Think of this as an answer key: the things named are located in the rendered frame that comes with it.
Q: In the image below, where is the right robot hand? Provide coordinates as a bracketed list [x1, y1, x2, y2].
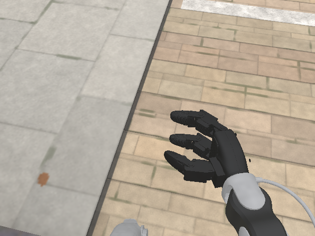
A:
[163, 109, 251, 188]

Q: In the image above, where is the left robot thigh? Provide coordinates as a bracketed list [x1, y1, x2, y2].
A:
[109, 222, 149, 236]

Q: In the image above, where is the right robot forearm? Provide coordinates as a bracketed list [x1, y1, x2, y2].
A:
[221, 172, 289, 236]

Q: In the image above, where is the left robot shin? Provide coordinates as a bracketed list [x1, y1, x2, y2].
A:
[113, 218, 138, 230]

